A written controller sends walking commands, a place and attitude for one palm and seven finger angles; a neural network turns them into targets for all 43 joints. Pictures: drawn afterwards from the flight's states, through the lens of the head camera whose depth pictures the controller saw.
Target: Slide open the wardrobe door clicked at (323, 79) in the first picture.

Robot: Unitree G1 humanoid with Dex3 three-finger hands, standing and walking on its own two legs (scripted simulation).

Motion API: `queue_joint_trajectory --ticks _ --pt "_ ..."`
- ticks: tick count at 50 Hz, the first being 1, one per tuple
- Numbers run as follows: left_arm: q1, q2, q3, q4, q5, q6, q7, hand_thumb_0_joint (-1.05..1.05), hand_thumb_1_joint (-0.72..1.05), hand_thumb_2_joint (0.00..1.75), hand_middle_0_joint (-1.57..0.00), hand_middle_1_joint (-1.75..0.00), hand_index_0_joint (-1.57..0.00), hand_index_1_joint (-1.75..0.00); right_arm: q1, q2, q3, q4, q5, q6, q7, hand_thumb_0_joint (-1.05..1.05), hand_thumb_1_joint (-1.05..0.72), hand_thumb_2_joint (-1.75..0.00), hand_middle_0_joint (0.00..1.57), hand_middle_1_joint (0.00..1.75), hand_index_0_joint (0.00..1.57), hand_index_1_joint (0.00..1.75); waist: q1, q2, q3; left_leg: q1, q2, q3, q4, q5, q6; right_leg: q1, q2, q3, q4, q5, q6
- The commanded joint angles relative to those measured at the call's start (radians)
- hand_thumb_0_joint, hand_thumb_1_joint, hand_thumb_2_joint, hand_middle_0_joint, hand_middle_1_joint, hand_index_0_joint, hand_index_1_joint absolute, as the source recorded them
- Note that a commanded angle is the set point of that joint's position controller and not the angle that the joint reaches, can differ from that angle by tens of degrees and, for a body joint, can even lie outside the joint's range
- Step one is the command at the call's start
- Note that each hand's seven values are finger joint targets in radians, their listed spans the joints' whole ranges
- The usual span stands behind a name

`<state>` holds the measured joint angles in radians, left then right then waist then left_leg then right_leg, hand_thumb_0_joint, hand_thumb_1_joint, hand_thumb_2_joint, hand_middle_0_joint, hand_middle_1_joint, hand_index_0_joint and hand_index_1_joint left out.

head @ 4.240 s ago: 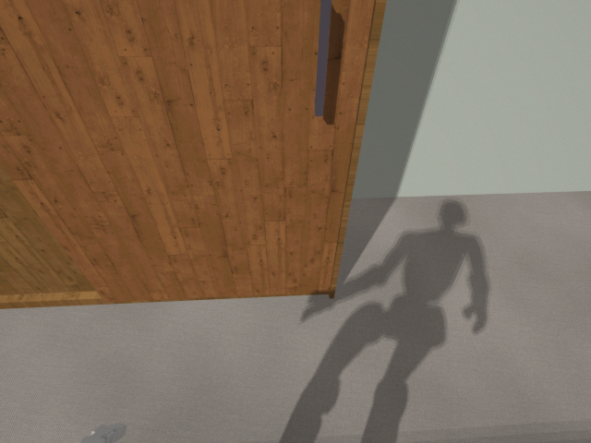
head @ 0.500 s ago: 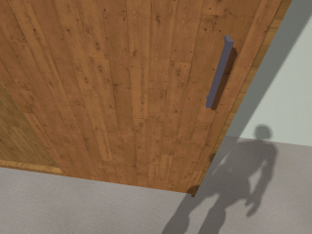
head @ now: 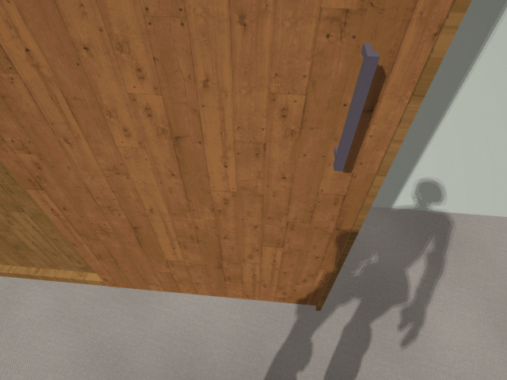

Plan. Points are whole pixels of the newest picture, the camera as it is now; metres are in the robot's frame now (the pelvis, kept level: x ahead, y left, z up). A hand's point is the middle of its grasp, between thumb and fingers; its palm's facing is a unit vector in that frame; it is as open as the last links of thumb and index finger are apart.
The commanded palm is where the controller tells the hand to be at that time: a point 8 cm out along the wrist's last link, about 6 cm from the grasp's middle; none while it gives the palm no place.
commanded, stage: come to a stop and stand still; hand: right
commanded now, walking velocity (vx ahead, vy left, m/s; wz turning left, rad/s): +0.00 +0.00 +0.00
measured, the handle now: (351, 114) +0.49 -0.13 +0.18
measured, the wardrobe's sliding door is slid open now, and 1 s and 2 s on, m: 0.00 0.00 0.00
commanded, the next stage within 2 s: look again from close up in 0.36 s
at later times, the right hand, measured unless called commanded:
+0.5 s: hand out of the picture +0.00 -0.19 -0.18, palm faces +0.01 +0.98 -0.18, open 7.4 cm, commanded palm none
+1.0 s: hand out of the picture -0.01 -0.25 -0.18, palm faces -0.01 +0.97 -0.24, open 7.4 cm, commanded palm none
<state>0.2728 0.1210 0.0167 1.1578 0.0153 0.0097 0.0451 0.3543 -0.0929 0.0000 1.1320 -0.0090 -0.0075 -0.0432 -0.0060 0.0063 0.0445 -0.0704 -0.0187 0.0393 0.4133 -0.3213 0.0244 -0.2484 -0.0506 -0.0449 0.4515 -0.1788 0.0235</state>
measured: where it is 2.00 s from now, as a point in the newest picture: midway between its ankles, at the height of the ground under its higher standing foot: outside the picture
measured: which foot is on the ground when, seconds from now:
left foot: down 0.00-1.00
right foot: down 0.00-1.00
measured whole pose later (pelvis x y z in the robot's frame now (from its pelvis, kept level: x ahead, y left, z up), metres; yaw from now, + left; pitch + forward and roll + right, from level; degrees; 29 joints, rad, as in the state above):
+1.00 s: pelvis -0.04 -0.05 -0.01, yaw +0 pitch -2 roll +1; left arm 0.25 0.20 0.02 0.98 0.02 0.01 0.00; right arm 0.32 -0.23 0.01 0.95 -0.03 0.01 -0.03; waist 0.00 0.00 0.02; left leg -0.17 0.04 0.02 0.53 -0.32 -0.04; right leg -0.33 -0.01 -0.07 0.54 -0.17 -0.05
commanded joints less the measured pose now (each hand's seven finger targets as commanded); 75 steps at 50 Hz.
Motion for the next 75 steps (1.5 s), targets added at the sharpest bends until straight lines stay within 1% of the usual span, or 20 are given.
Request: queue_joint_trajectory --ticks 1,22,23,24,25,26,28,31,33,37,38,40,43,47,57,61,65,67,72,75 --pt "0.062 0.085 0.006 -0.022 -0.006 -0.015 0.001 0.0 0.9 0.9 -0.2 -0.3 -0.2 -0.3 0.084 -0.093 -0.019 -0.018 -0.001 -0.007 -0.006 0.0 -0.9 -0.9 0.2 0.3 0.2 0.3 0.01 0.01 0.03 -0.125 0.121 -0.083 -0.102 0.268 -0.003 0.104 -0.062 0.057 -0.035 0.194 -0.029" --pt "0.018 0.134 -0.001 -0.035 -0.005 -0.02 -0.007 0.0 0.9 0.9 -0.2 -0.3 -0.2 -0.3 0.037 -0.142 -0.017 -0.03 -0.001 -0.003 -0.001 0.0 -0.9 -0.9 0.2 0.3 0.2 0.3 0.003 0.002 0.044 -0.105 0.126 -0.073 -0.129 0.182 -0.012 0.118 -0.059 0.079 -0.084 0.187 -0.035" --pt "-0.009 0.194 0.004 -0.147 0.002 -0.035 -0.024 0.0 0.9 0.9 -0.2 -0.3 -0.2 -0.3 0.019 -0.285 -0.003 -0.104 -0.024 -0.033 -0.003 0.0 -0.9 -0.9 0.2 0.3 0.2 0.3 0.013 -0.007 0.111 -0.177 0.122 -0.084 -0.107 0.286 -0.001 0.124 -0.026 0.11 -0.017 0.195 -0.041" --pt "0.026 0.215 0.039 -0.164 0.008 -0.052 -0.017 0.0 0.9 0.9 -0.2 -0.3 -0.2 -0.3 -0.014 -0.236 -0.034 -0.117 -0.018 -0.031 -0.005 0.0 -0.9 -0.9 0.2 0.3 0.2 0.3 0.029 -0.059 -0.021 -0.142 0.14 -0.077 -0.003 0.197 0.006 0.1 -0.052 0.095 0.035 0.204 -0.052" --pt "0.025 0.19 0.036 -0.168 0.009 -0.052 -0.014 0.0 0.9 0.9 -0.2 -0.3 -0.2 -0.3 0.006 -0.216 -0.028 -0.132 -0.012 -0.034 -0.005 0.0 -0.9 -0.9 0.2 0.3 0.2 0.3 0.016 -0.048 -0.117 -0.12 0.137 -0.081 0.008 0.26 0.015 0.112 -0.058 0.103 0.075 0.242 -0.065" --pt "0.034 0.166 0.032 -0.181 0.006 -0.05 -0.012 0.0 0.9 0.9 -0.2 -0.3 -0.2 -0.3 0.016 -0.193 -0.027 -0.136 -0.014 -0.033 -0.006 0.0 -0.9 -0.9 0.2 0.3 0.2 0.3 0.018 -0.003 -0.134 -0.119 0.139 -0.091 0.003 0.277 0.017 0.09 -0.057 0.098 0.094 0.214 -0.064" --pt "0.049 0.154 0.022 -0.202 0.01 -0.045 -0.016 0.0 0.9 0.9 -0.2 -0.3 -0.2 -0.3 0.02 -0.187 -0.019 -0.154 -0.017 -0.028 -0.008 0.0 -0.9 -0.9 0.2 0.3 0.2 0.3 0.016 0.089 -0.1 -0.11 0.142 -0.1 0.017 0.354 0.021 0.032 -0.043 0.076 0.114 0.193 -0.059" --pt "0.045 0.163 0.028 -0.21 0.005 -0.038 -0.013 0.0 0.9 0.9 -0.2 -0.3 -0.2 -0.3 0.018 -0.209 -0.028 -0.174 -0.015 -0.015 -0.01 0.0 -0.9 -0.9 0.2 0.3 0.2 0.3 0.017 -0.006 -0.039 -0.147 0.126 -0.086 0.052 0.335 0.022 0.014 -0.046 0.072 0.101 0.239 -0.061" --pt "0.044 0.171 0.025 -0.213 0.004 -0.037 -0.014 0.0 0.9 0.9 -0.2 -0.3 -0.2 -0.3 0.04 -0.206 -0.021 -0.186 -0.016 -0.011 -0.011 0.0 -0.9 -0.9 0.2 0.3 0.2 0.3 0.004 -0.024 -0.046 -0.141 0.108 -0.078 0.065 0.319 0.016 0.028 -0.058 0.079 0.105 0.318 -0.071" --pt "0.009 0.197 0.035 -0.231 0.002 -0.024 -0.017 0.0 0.9 0.9 -0.2 -0.3 -0.2 -0.3 0.011 -0.229 -0.028 -0.211 -0.015 0.004 -0.006 0.0 -0.9 -0.9 0.2 0.3 0.2 0.3 0.009 -0.028 0.038 -0.197 0.094 -0.083 0.039 0.114 0.014 -0.037 -0.055 0.1 0.036 0.09 -0.072" --pt "0.004 0.192 0.031 -0.233 0.002 -0.024 -0.021 0.0 0.9 0.9 -0.2 -0.3 -0.2 -0.3 0.021 -0.222 -0.022 -0.216 -0.016 0.003 -0.006 0.0 -0.9 -0.9 0.2 0.3 0.2 0.3 0.001 -0.025 0.031 -0.189 0.092 -0.085 0.03 0.095 0.012 -0.036 -0.054 0.102 0.028 0.066 -0.075" --pt "-0.009 0.204 0.034 -0.243 0.002 -0.019 -0.024 0.0 0.9 0.9 -0.2 -0.3 -0.2 -0.3 0.008 -0.242 -0.026 -0.224 -0.016 0.004 -0.003 0.0 -0.9 -0.9 0.2 0.3 0.2 0.3 0.009 -0.022 0.058 -0.22 0.095 -0.095 0.007 0.003 0.014 -0.059 -0.046 0.109 -0.004 -0.065 -0.069" --pt "-0.009 0.222 0.036 -0.245 0.002 -0.021 -0.029 0.0 0.9 0.9 -0.2 -0.3 -0.2 -0.3 0.005 -0.252 -0.026 -0.233 -0.019 0.001 0.0 0.0 -0.9 -0.9 0.2 0.3 0.2 0.3 0.007 -0.029 0.019 -0.202 0.09 -0.08 0.012 -0.006 0.011 -0.045 -0.057 0.129 -0.041 -0.103 -0.076" --pt "-0.023 0.238 0.041 -0.245 0.001 -0.017 -0.033 0.0 0.9 0.9 -0.2 -0.3 -0.2 -0.3 0.012 -0.265 -0.029 -0.227 -0.019 0.001 0.003 0.0 -0.9 -0.9 0.2 0.3 0.2 0.3 0.01 -0.034 0.033 -0.219 0.092 -0.076 -0.002 -0.057 0.008 -0.057 -0.057 0.147 -0.091 -0.212 -0.069" --pt "-0.039 0.284 0.049 -0.213 -0.003 -0.011 -0.037 0.0 0.9 0.9 -0.2 -0.3 -0.2 -0.3 0.067 -0.283 -0.03 -0.179 -0.023 0.003 0.009 0.0 -0.9 -0.9 0.2 0.3 0.2 0.3 0.001 -0.068 0.029 -0.203 0.084 -0.051 -0.008 -0.095 0.007 -0.063 -0.072 0.179 -0.195 -0.339 -0.061" --pt "-0.045 0.292 0.052 -0.198 -0.004 -0.007 -0.037 0.0 0.9 0.9 -0.2 -0.3 -0.2 -0.3 0.089 -0.29 -0.031 -0.153 -0.024 0.002 0.01 0.0 -0.9 -0.9 0.2 0.3 0.2 0.3 -0.004 -0.036 0.033 -0.204 0.092 -0.062 -0.032 -0.113 0.012 -0.062 -0.064 0.168 -0.197 -0.337 -0.054" --pt "-0.04 0.288 0.05 -0.18 -0.007 -0.006 -0.037 0.0 0.9 0.9 -0.2 -0.3 -0.2 -0.3 0.071 -0.308 -0.031 -0.141 -0.022 -0.002 0.012 0.0 -0.9 -0.9 0.2 0.3 0.2 0.3 0.012 0.007 0.029 -0.257 0.12 -0.105 -0.082 -0.16 0.02 -0.009 -0.042 0.141 -0.141 -0.268 -0.045" --pt "-0.036 0.296 0.052 -0.168 -0.006 -0.007 -0.037 0.0 0.9 0.9 -0.2 -0.3 -0.2 -0.3 0.055 -0.315 -0.032 -0.136 -0.021 -0.001 0.013 0.0 -0.9 -0.9 0.2 0.3 0.2 0.3 0.019 -0.005 0.036 -0.28 0.119 -0.103 -0.079 -0.179 0.019 0.004 -0.046 0.145 -0.142 -0.276 -0.043" --pt "-0.06 0.314 0.052 -0.157 -0.006 -0.007 -0.036 0.0 0.9 0.9 -0.2 -0.3 -0.2 -0.3 0.077 -0.312 -0.031 -0.112 -0.023 0.003 0.014 0.0 -0.9 -0.9 0.2 0.3 0.2 0.3 0.003 -0.042 0.05 -0.243 0.099 -0.082 -0.048 -0.162 0.012 -0.044 -0.058 0.175 -0.2 -0.35 -0.044" --pt "-0.068 0.308 0.051 -0.151 -0.007 -0.007 -0.036 0.0 0.9 0.9 -0.2 -0.3 -0.2 -0.3 0.077 -0.314 -0.03 -0.104 -0.022 0.0 0.015 0.0 -0.9 -0.9 0.2 0.3 0.2 0.3 -0.001 -0.012 0.038 -0.236 0.111 -0.099 -0.066 -0.148 0.016 -0.03 -0.047 0.161 -0.177 -0.304 -0.044"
